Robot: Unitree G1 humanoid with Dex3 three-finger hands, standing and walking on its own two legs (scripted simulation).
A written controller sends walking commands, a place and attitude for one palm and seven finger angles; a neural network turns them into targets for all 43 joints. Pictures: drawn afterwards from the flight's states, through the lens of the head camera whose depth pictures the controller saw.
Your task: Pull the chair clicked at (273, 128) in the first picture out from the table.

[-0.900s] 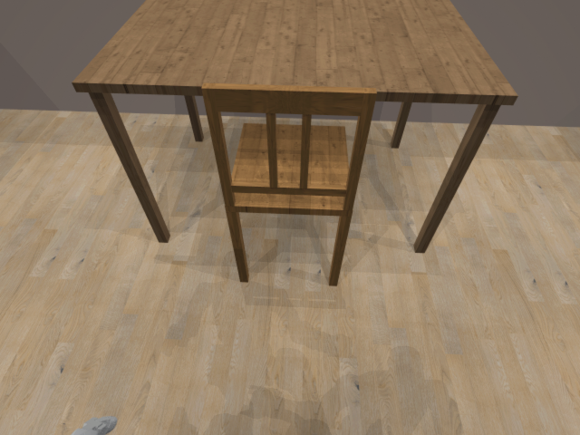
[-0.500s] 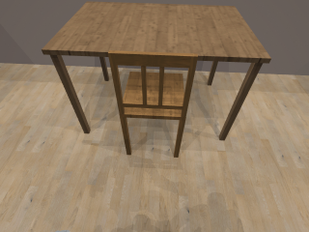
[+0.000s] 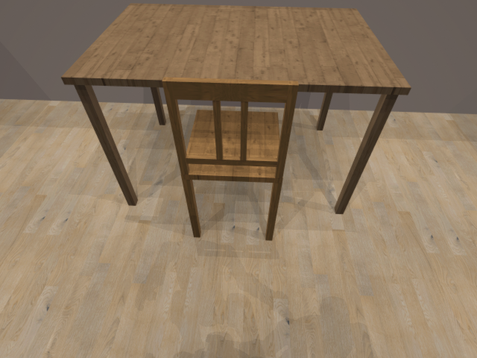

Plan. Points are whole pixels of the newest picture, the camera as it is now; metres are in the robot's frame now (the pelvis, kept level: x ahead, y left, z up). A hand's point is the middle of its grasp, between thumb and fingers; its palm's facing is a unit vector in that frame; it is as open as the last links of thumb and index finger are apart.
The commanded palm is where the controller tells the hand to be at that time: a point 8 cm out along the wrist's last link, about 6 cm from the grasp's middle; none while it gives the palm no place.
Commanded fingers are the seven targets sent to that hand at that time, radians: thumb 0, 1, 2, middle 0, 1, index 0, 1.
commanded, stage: look at it before walking up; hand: left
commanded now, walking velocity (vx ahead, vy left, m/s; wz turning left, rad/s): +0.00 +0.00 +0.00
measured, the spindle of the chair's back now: (218, 130) +0.80 +0.12 -0.12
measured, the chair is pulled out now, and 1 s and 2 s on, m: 0.00 0.00 0.00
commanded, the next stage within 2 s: take the last steps up to it in 0.64 s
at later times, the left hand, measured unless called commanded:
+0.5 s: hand out of the picture +0.07 +0.25 -0.16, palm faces -0.02 -0.94 -0.33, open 7.4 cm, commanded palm none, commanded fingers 0.00 0.90 0.90 -0.20 -0.30 -0.20 -0.30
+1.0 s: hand out of the picture +0.04 +0.21 -0.18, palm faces -0.02 -0.97 -0.25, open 7.4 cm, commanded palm none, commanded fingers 0.00 0.90 0.90 -0.20 -0.30 -0.20 -0.30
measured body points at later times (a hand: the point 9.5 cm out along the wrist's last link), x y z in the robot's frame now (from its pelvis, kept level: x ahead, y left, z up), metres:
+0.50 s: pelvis +0.00 +0.00 +0.00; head +0.00 +0.00 +0.45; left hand +0.07 +0.30 -0.13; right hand +0.07 -0.29 -0.14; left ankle +0.00 +0.13 -0.74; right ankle +0.00 -0.11 -0.74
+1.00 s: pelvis +0.02 +0.00 -0.01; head +0.01 +0.00 +0.44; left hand +0.04 +0.26 -0.16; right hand +0.05 -0.26 -0.16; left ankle +0.00 +0.13 -0.75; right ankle +0.00 -0.11 -0.74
